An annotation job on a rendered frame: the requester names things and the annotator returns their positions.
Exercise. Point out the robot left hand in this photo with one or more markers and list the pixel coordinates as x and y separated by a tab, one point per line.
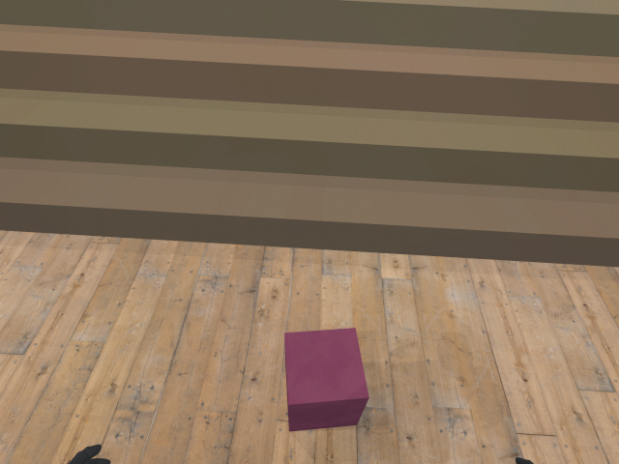
83	457

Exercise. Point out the carton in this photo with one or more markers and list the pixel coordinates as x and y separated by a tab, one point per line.
325	379

